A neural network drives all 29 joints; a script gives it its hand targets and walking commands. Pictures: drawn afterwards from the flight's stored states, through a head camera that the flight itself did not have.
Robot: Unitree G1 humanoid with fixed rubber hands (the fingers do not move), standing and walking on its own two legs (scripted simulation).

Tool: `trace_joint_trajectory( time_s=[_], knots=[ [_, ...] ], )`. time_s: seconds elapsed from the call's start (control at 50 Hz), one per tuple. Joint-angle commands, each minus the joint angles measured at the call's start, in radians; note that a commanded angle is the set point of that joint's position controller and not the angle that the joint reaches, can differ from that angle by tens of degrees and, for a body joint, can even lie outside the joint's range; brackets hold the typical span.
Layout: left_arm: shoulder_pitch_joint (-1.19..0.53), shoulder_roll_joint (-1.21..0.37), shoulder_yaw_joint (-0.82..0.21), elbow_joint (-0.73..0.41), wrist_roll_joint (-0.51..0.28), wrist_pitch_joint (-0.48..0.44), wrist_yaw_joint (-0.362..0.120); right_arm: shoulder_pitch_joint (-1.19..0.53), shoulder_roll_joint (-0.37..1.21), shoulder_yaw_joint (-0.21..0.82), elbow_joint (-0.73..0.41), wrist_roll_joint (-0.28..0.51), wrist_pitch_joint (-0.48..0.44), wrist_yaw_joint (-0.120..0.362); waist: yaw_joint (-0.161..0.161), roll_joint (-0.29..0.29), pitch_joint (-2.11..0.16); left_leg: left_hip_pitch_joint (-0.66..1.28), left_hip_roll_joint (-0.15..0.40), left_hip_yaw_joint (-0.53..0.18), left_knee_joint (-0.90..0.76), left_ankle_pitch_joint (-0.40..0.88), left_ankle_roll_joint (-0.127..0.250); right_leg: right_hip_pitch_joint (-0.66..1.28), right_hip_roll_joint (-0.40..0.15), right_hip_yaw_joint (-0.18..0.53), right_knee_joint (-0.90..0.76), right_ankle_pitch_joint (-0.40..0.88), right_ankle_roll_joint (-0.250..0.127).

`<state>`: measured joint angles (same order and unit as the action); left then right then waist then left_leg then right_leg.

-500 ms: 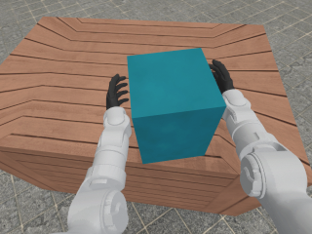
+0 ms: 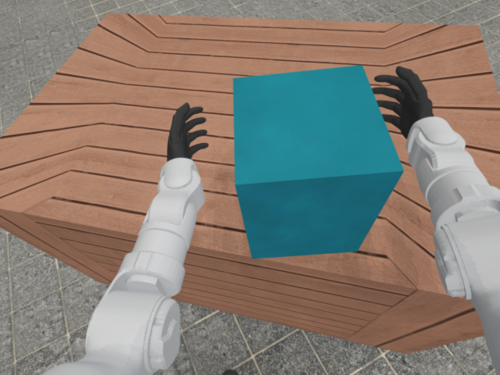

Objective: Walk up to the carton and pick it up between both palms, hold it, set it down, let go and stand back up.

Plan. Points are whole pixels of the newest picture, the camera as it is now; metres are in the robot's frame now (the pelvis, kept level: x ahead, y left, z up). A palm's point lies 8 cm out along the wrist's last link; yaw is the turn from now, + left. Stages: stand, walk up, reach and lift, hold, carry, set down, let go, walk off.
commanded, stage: set down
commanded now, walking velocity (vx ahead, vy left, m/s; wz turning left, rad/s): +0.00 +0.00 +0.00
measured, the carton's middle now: (300, 173) +0.44 +0.01 +0.05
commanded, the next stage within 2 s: none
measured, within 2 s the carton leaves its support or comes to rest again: neither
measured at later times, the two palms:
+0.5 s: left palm (160, 117) +0.40 +0.19 +0.19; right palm (449, 76) +0.50 -0.16 +0.19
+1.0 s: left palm (152, 141) +0.37 +0.20 +0.17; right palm (478, 107) +0.47 -0.19 +0.18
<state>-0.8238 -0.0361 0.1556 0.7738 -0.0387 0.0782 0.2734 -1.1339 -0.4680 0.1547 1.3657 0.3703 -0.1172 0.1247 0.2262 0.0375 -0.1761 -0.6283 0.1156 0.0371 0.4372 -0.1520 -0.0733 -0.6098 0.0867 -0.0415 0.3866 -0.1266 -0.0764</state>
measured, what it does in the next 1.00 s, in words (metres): stands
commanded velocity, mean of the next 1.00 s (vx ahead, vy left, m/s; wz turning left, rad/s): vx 0.00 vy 0.00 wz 0.00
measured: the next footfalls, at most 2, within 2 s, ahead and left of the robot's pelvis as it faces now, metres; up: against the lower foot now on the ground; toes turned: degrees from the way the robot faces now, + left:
none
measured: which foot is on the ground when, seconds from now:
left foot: down 0.00-1.00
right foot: down 0.00-1.00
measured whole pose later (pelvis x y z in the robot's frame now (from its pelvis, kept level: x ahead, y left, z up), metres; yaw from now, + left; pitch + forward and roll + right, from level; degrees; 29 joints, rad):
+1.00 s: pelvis -0.01 +0.01 +0.01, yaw +1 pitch +6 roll +0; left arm -0.72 -0.03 0.19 0.23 0.00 0.67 0.28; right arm -1.02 -0.58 0.12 1.05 0.40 0.22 0.21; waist 0.12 0.04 -0.03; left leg -0.31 0.08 0.04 0.32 -0.12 -0.06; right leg -0.31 0.06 -0.04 0.32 -0.12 -0.06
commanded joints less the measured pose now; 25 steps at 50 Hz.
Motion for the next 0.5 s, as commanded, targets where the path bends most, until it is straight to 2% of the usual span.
trace_joint_trajectory(
  time_s=[0.0, 0.02, 0.08, 0.12, 0.14, 0.16, 0.18, 0.2, 0.22, 0.24, 0.26, 0.3, 0.32, 0.34, 0.36, 0.38, 0.4, 0.42, 0.44, 0.46, 0.48],
  knots=[
    [-0.352, 0.083, -0.001, -0.336, 0.013, 0.050, -0.011, -0.453, -0.198, -0.002, -0.271, 0.028, -0.003, 0.018, -0.037, -0.167, -0.771, 0.230, -0.096, 0.036, 0.018, 0.394, 0.020, 0.565, -0.003, 0.054, 0.074, 0.637, 0.094],
    [-0.340, 0.081, 0.005, -0.339, 0.023, 0.079, -0.016, -0.444, -0.191, -0.004, -0.253, 0.028, 0.016, 0.018, -0.047, -0.180, -0.718, 0.221, -0.095, 0.030, -0.002, 0.382, 0.026, 0.569, -0.005, 0.052, 0.077, 0.665, 0.102],
    [-0.303, 0.079, 0.040, -0.315, 0.024, 0.149, -0.028, -0.425, -0.171, 0.015, -0.266, 0.025, 0.073, 0.025, -0.030, -0.239, -0.608, 0.190, -0.100, 0.031, -0.056, 0.280, 0.051, 0.602, -0.017, 0.070, 0.052, 0.587, 0.110],
    [-0.322, 0.077, 0.039, -0.392, 0.028, 0.179, -0.021, -0.434, -0.172, -0.003, -0.308, 0.023, 0.088, 0.029, -0.029, -0.199, -0.642, 0.212, -0.105, 0.031, -0.059, 0.312, 0.040, 0.617, -0.014, 0.066, 0.050, 0.602, 0.107],
    [-0.323, 0.082, 0.041, -0.380, 0.033, 0.193, -0.019, -0.433, -0.163, 0.012, -0.307, 0.027, 0.103, 0.032, -0.021, -0.199, -0.609, 0.216, -0.106, 0.030, -0.065, 0.308, 0.041, 0.620, -0.019, 0.071, 0.043, 0.595, 0.106],
    [-0.339, 0.093, 0.045, -0.443, 0.028, 0.208, -0.014, -0.443, -0.181, -0.003, -0.354, 0.030, 0.115, 0.031, -0.032, -0.208, -0.654, 0.235, -0.107, 0.031, -0.063, 0.324, 0.042, 0.635, -0.014, 0.069, 0.047, 0.631, 0.111],
    [-0.348, 0.090, 0.039, -0.451, 0.014, 0.229, -0.011, -0.464, -0.175, 0.015, -0.382, 0.036, 0.136, 0.031, -0.026, -0.226, -0.656, 0.235, -0.106, 0.028, -0.065, 0.317, 0.048, 0.648, -0.013, 0.067, 0.050, 0.622, 0.112],
    [-0.349, 0.103, 0.059, -0.392, 0.025, 0.255, -0.013, -0.460, -0.172, 0.006, -0.332, 0.028, 0.164, 0.031, -0.032, -0.241, -0.559, 0.206, -0.110, 0.027, -0.082, 0.247, 0.055, 0.639, -0.024, 0.076, 0.036, 0.561, 0.117],
    [-0.375, 0.105, 0.064, -0.442, 0.017, 0.268, -0.010, -0.466, -0.178, -0.008, -0.372, 0.021, 0.177, 0.030, -0.029, -0.230, -0.607, 0.218, -0.112, 0.031, -0.086, 0.241, 0.054, 0.645, -0.024, 0.081, 0.034, 0.532, 0.117],
    [-0.391, 0.108, 0.064, -0.430, 0.022, 0.292, -0.005, -0.465, -0.185, -0.020, -0.346, 0.017, 0.199, 0.031, -0.030, -0.215, -0.557, 0.220, -0.112, 0.032, -0.091, 0.216, 0.052, 0.625, -0.021, 0.076, 0.023, 0.478, 0.109],
    [-0.419, 0.120, 0.065, -0.462, 0.015, 0.309, 0.001, -0.484, -0.190, -0.032, -0.379, 0.018, 0.213, 0.032, -0.022, -0.205, -0.598, 0.226, -0.115, 0.037, -0.089, 0.211, 0.052, 0.617, -0.023, 0.081, 0.018, 0.443, 0.108],
    [-0.413, 0.133, 0.085, -0.384, 0.032, 0.343, 0.007, -0.478, -0.168, -0.024, -0.341, 0.010, 0.248, 0.031, -0.006, -0.198, -0.511, 0.209, -0.114, 0.040, -0.096, 0.159, 0.058, 0.607, -0.030, 0.093, 0.004, 0.354, 0.106],
    [-0.439, 0.147, 0.090, -0.412, 0.025, 0.352, 0.012, -0.498, -0.175, -0.034, -0.381, 0.006, 0.252, 0.029, -0.004, -0.203, -0.545, 0.205, -0.116, 0.043, -0.095, 0.165, 0.058, 0.609, -0.028, 0.088, 0.009, 0.354, 0.108],
    [-0.462, 0.150, 0.072, -0.423, 0.003, 0.362, 0.017, -0.522, -0.172, -0.027, -0.400, 0.011, 0.264, 0.028, -0.012, -0.216, -0.549, 0.207, -0.117, 0.041, -0.087, 0.159, 0.056, 0.610, -0.026, 0.084, 0.013, 0.351, 0.110],
    [-0.484, 0.147, 0.064, -0.375, 0.002, 0.373, 0.019, -0.528, -0.180, -0.044, -0.330, 0.006, 0.277, 0.032, -0.022, -0.201, -0.495, 0.203, -0.113, 0.034, -0.095, 0.136, 0.056, 0.573, -0.028, 0.081, 0.006, 0.319, 0.104],
    [-0.508, 0.137, 0.045, -0.417, -0.007, 0.380, 0.027, -0.531, -0.191, -0.057, -0.344, 0.004, 0.279, 0.038, -0.023, -0.168, -0.548, 0.240, -0.111, 0.033, -0.090, 0.145, 0.046, 0.560, -0.019, 0.071, 0.003, 0.288, 0.089],
    [-0.527, 0.144, 0.036, -0.476, -0.019, 0.394, 0.037, -0.548, -0.215, -0.076, -0.390, -0.001, 0.281, 0.040, -0.029, -0.155, -0.617, 0.273, -0.110, 0.033, -0.072, 0.173, 0.039, 0.554, -0.014, 0.062, 0.005, 0.315, 0.084],
    [-0.545, 0.144, 0.020, -0.496, -0.030, 0.413, 0.044, -0.561, -0.222, -0.084, -0.398, 0.000, 0.292, 0.039, -0.046, -0.154, -0.635, 0.288, -0.108, 0.027, -0.061, 0.177, 0.035, 0.548, -0.012, 0.056, 0.008, 0.330, 0.086],
    [-0.539, 0.156, 0.034, -0.496, -0.031, 0.428, 0.046, -0.564, -0.221, -0.074, -0.426, 0.001, 0.298, 0.036, -0.041, -0.167, -0.643, 0.278, -0.114, 0.030, -0.056, 0.176, 0.040, 0.556, -0.020, 0.065, 0.009, 0.359, 0.096],
    [-0.526, 0.159, 0.036, -0.418, -0.024, 0.450, 0.040, -0.570, -0.228, -0.070, -0.379, -0.004, 0.315, 0.033, -0.054, -0.195, -0.570, 0.249, -0.115, 0.024, -0.066, 0.147, 0.047, 0.560, -0.024, 0.069, 0.008, 0.368, 0.108],
    [-0.536, 0.170, 0.050, -0.398, -0.024, 0.459, 0.034, -0.567, -0.225, -0.070, -0.347, -0.005, 0.328, 0.036, -0.053, -0.198, -0.523, 0.234, -0.119, 0.023, -0.084, 0.103, 0.054, 0.560, -0.027, 0.070, 0.003, 0.308, 0.110]
  ],
)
